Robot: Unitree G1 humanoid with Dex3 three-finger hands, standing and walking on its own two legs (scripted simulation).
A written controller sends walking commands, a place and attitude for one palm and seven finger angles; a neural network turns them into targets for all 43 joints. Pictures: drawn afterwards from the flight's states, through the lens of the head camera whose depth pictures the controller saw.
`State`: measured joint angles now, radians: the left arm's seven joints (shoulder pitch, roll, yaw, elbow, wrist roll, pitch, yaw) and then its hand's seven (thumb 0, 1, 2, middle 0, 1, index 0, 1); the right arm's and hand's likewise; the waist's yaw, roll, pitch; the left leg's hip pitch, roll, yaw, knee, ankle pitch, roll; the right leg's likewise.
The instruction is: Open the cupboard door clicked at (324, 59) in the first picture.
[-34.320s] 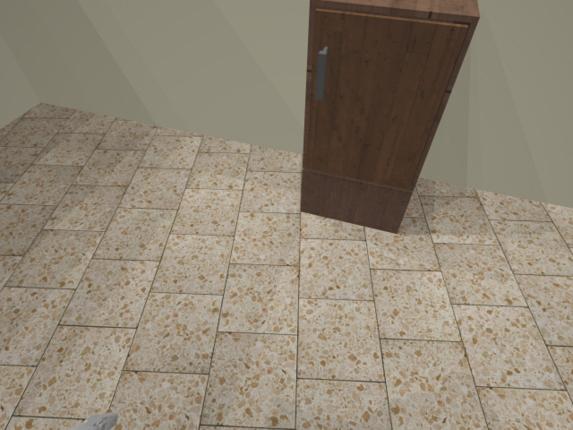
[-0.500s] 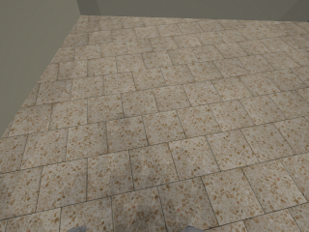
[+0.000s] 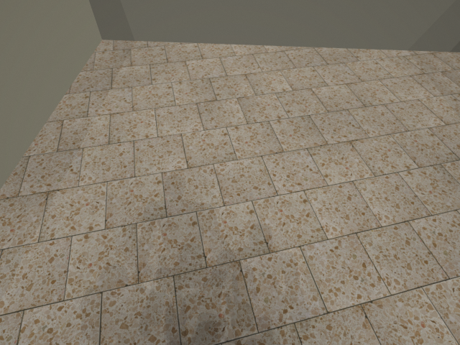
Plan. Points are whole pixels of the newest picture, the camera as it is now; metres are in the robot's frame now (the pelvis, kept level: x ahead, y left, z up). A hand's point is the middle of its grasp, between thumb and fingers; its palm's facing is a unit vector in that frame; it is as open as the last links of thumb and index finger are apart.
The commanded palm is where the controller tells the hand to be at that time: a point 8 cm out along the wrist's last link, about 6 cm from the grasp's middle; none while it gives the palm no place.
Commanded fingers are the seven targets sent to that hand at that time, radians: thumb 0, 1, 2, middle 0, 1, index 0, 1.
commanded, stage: turn to face it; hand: left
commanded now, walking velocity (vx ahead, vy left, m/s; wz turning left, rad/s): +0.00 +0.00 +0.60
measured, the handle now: out of the picture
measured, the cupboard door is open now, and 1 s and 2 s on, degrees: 42 42 42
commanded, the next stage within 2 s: none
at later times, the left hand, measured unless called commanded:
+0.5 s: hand out of the picture +0.14 +0.22 -0.18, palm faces +0.32 -0.91 -0.25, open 7.3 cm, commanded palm none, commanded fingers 0.00 0.90 0.90 -0.20 -0.30 -0.20 -0.30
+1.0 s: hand out of the picture +0.08 +0.13 -0.18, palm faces +0.62 -0.76 -0.20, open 7.4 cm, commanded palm none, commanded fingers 0.00 0.90 0.90 -0.20 -0.30 -0.20 -0.30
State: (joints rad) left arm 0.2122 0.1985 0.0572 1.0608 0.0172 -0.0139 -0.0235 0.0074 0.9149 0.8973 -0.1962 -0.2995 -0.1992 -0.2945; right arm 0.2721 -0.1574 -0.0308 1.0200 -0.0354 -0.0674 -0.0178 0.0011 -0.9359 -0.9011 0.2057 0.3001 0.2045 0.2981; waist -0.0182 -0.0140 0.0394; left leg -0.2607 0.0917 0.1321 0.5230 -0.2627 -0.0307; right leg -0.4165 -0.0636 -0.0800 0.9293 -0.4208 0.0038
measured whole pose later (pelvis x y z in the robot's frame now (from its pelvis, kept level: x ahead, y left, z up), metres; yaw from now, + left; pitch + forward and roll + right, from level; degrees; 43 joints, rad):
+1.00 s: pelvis +0.17 -0.05 -0.01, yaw +38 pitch +1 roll +1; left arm 0.26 0.21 0.04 0.90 0.01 0.02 0.00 0.00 0.90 0.90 -0.20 -0.30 -0.21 -0.30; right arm 0.09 -0.24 -0.06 0.87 -0.01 0.05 0.03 0.01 -0.91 -0.90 0.20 0.30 0.20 0.30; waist 0.01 -0.05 0.11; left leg -0.33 0.01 0.10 0.59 -0.24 0.00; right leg -0.29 -0.16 -0.20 0.72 -0.42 0.06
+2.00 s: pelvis +0.24 -0.09 -0.01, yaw +74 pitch +1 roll +0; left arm 0.14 0.25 0.06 0.84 0.02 0.01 0.01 0.00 0.91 0.90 -0.20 -0.30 -0.20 -0.29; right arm 0.17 -0.25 -0.08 0.91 -0.01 0.08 0.01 0.01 -0.91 -0.90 0.21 0.30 0.21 0.30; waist -0.01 0.02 0.09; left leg -0.43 -0.02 -0.10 0.79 -0.43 -0.03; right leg -0.31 -0.05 -0.05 0.60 -0.30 0.02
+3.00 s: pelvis +0.27 -0.06 -0.01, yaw +111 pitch +1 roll +0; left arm 0.19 0.25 0.06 0.90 0.01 0.06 0.01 0.01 0.90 0.90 -0.20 -0.30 -0.20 -0.30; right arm 0.13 -0.23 -0.06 0.88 -0.02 0.03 0.01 0.01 -0.91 -0.90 0.20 0.30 0.20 0.30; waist 0.00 -0.06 0.10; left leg -0.35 -0.01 0.02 0.64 -0.31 0.02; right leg -0.42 -0.11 -0.07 1.04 -0.54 0.07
